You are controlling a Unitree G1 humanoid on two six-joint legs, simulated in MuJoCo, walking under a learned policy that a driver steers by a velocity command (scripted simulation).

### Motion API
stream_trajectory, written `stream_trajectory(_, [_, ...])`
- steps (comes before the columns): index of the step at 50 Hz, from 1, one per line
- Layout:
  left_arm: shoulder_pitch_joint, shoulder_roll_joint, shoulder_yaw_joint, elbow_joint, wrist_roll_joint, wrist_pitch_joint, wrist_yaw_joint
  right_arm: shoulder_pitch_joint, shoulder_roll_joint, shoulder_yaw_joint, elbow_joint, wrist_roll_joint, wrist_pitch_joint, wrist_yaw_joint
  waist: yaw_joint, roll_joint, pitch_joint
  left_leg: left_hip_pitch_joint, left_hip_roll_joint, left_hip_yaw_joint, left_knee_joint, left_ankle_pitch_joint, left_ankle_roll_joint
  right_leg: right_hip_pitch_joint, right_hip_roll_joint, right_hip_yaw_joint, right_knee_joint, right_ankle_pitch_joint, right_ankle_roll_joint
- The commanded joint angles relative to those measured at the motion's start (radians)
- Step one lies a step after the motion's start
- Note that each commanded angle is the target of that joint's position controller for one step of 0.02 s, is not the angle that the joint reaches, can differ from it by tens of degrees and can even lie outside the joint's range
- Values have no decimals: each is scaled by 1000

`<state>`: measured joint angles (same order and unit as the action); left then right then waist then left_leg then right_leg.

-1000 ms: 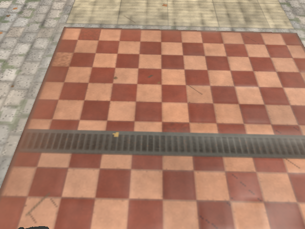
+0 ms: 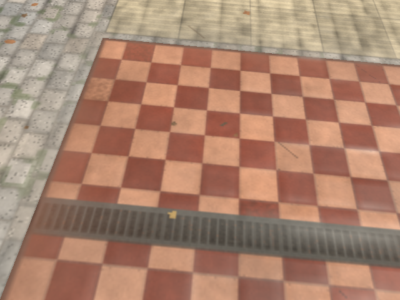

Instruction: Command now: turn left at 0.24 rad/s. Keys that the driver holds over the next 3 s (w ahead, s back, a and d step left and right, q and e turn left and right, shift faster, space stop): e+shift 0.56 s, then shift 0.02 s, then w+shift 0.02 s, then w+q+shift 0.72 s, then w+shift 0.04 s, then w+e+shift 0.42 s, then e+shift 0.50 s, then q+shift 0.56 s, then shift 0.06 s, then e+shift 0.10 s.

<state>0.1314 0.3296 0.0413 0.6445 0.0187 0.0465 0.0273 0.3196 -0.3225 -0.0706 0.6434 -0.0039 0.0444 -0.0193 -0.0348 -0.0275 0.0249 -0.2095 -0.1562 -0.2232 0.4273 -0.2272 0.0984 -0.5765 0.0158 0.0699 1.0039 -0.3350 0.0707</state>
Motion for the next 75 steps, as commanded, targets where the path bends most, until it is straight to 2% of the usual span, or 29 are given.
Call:
stream_trajectory(1, [-35, 55, 2, -54, -6, -9, 1, 43, -92, -13, -54, -14, -16, -9, -34, 133, -113, 220, 272, -167, -39, 610, 55, -63, -22, -43, -60, 6, -5])
stream_trajectory(4, [-23, 23, -16, -26, -14, -4, -18, 25, -46, 23, -32, -30, -23, -14, -31, 127, -87, 136, 273, -97, -61, 615, 38, 116, -26, -60, -223, -11, -37])
stream_trajectory(6, [-11, 56, -8, -20, -25, -1, -26, 15, -92, 15, -24, -37, -23, -15, -30, 148, -58, 104, 285, -76, -44, 629, 45, 185, 10, -71, -266, -40, -64])
stream_trajectory(12, [83, 69, 4, -37, -20, -34, -27, -65, -137, 2, -24, -6, -23, -34, 49, 90, -61, 110, 310, -19, 142, 721, 37, 322, 32, -35, -525, 34, -153])
stream_trajectory(13, [131, 118, 18, -38, -7, -43, -23, -93, -139, 1, -45, -8, -34, -34, 74, 27, -94, 8, 248, 34, 272, 601, -9, 446, -39, 131, -584, 191, -201])
stream_trajectory(14, [158, 234, 46, -59, -2, -49, -22, -118, -102, 12, -97, -14, -40, -27, 69, -133, -117, -220, 97, 153, 483, 133, -76, 577, -267, 463, -633, 517, -312])
stream_trajectory(15, [238, 227, 58, -16, -21, -41, -32, -148, -87, 19, -115, -26, -30, -32, 88, -237, -90, -365, -3, 179, 595, -450, -100, 577, -364, 618, -659, 781, -437])
stream_trajectory(16, [249, 183, 56, -16, -30, -37, -36, -126, -95, 18, -101, -41, -27, -29, 69, -118, -66, -391, 45, 115, 690, -416, -110, 561, -326, 578, -660, 653, -438])
stream_trajectory(18, [119, 143, 55, -43, -28, -13, -27, -160, -101, 14, -86, -27, -25, -20, 28, -23, 13, -376, 99, 104, 676, -248, -131, 419, -191, 424, -707, 401, -347])
stream_trajectory(21, [102, 153, 62, -45, -19, -8, -27, -145, -83, 26, -71, -35, -20, -7, 23, -44, -61, -330, 101, 138, 603, -163, -167, 425, -97, 344, -671, 461, -301])
stream_trajectory(29, [145, 207, 95, -48, 0, 7, -37, -213, -93, 35, -93, -8, -38, -7, 77, -102, -90, -239, 73, 126, 334, -156, -142, 436, -86, 511, -612, 423, -279])
stream_trajectory(33, [76, 124, 64, -55, 13, -1, -42, -46, -84, 35, -23, -9, -60, -10, -16, -117, -66, 163, 114, 178, 71, -72, -82, 133, -19, 488, -644, -382, -218])
stream_trajectory(34, [89, 69, 46, -43, 17, -13, -37, 11, -98, 31, -4, -23, -72, -18, -46, -11, -40, 236, 172, 84, -30, -208, -54, 43, 29, 405, -499, -424, -188])
stream_trajectory(35, [79, -2, 24, -75, 6, -25, -38, 57, -186, 15, -5, -44, -81, -16, -40, 209, -61, 252, 395, -306, -199, -584, 16, -33, 169, 195, -165, -334, -128])
stream_trajectory(36, [32, 58, 31, -100, 13, -42, -36, 54, -247, -8, 26, -53, -80, 7, -25, 217, 64, 163, 465, -633, -339, -744, 99, -197, 185, 141, -51, -234, -118])
stream_trajectory(38, [-10, 130, 41, -88, 34, -66, -44, -14, -168, 0, 20, -11, -83, 38, 27, 101, 111, 92, 418, -530, -306, -607, 124, -186, 31, 48, -26, -35, -83])
stream_trajectory(41, [-24, 94, 24, -74, 52, -81, -71, 56, -142, 6, 56, 1, -98, 35, 6, 167, 43, 49, 273, -314, -292, -348, 95, -45, 18, -10, -74, 61, -49])
stream_trajectory(49, [-218, 25, -20, -161, 12, -92, -60, 123, -143, -28, 95, -2, -90, 41, -52, 188, 32, 14, 239, -331, -232, -190, 134, 122, 66, -41, -449, 53, -30])
stream_trajectory(52, [-16, 83, 4, -105, 1, -117, -21, 52, -150, -38, 91, 3, -96, 36, 62, 121, -36, -245, 184, -283, -83, -74, 64, 624, 35, -13, -584, 128, -67])
stream_trajectory(53, [148, 156, 33, -78, 15, -124, 1, 25, -123, -32, 81, 14, -115, 39, 158, 41, -122, -386, 126, -192, 136, -35, 27, 872, -83, 87, -593, 29, -101])
stream_trajectory(54, [320, 268, 68, -60, 49, -119, 15, 37, -22, -2, 34, 56, -133, 36, 227, -214, -303, -588, 21, 10, 486, -244, -12, 1131, -396, 473, -696, -397, -187])
stream_trajectory(55, [266, 259, 71, -47, 47, -108, 19, 22, -53, 6, 21, 33, -118, 26, 173, -192, -272, -672, 76, 85, 701, -252, -4, 973, -478, 702, -752, -576, -230])
stream_trajectory(57, [185, 100, 32, -60, 41, -116, 6, -64, -78, -3, 31, -16, -95, 42, 128, -30, -89, -682, 177, 127, 808, -105, -6, 762, -387, 462, -753, -372, -211])
stream_trajectory(63, [279, 30, 10, 55, 10, -159, -19, -230, -21, 15, -43, -36, -49, 102, 83, -73, 72, -787, 249, 170, 856, 2, -18, 643, -275, 43, -863, 155, -164])
stream_trajectory(66, [231, 24, 4, 87, 13, -174, -20, -311, -24, 28, -97, -33, -47, 117, 30, -81, 116, -716, 243, 213, 733, 112, -20, 541, -233, -147, -905, 402, -138])
stream_trajectory(69, [309, 30, -3, 146, 11, -179, -22, -395, 18, 61, -119, -37, -59, 133, 50, -1, 153, -442, 178, 344, 439, 197, 38, 425, -206, -256, -970, 710, -123])
stream_trajectory(72, [349, 180, 17, 185, 11, -168, -10, -273, -28, 52, -77, -41, -69, 107, -46, -93, 40, -147, 43, 394, 354, 54, 82, 530, -269, -252, -714, 1481, -154])
stream_trajectory(74, [300, 217, 22, 204, 2, -140, 0, 113, -129, 6, 38, -60, -74, 60, -267, -107, -148, 333, 76, 262, 171, 50, 128, 414, -264, -223, -199, 1355, -180])
stream_trajectory(75, [340, 87, -1, 176, 17, -136, -15, 165, -240, -25, 74, -71, -75, 38, -187, 66, -268, 581, 330, 6, 198, -163, 124, 184, -114, -181, 239, 270, -177])
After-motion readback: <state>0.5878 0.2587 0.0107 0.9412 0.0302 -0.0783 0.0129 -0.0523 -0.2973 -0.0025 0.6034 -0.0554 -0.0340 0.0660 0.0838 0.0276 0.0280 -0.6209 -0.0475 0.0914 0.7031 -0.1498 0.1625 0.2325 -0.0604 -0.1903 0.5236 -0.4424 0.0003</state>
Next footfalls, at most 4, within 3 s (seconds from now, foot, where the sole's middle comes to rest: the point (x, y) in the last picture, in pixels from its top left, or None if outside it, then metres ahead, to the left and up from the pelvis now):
0.26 right None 0.06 -0.11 -0.78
0.68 left None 0.17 0.05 -0.78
1.06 right None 0.26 -0.22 -0.78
1.48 left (197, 227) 0.72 -0.03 -0.78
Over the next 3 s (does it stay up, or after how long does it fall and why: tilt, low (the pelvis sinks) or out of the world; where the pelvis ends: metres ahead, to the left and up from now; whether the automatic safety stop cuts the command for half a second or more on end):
stays up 1.26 -0.17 -0.01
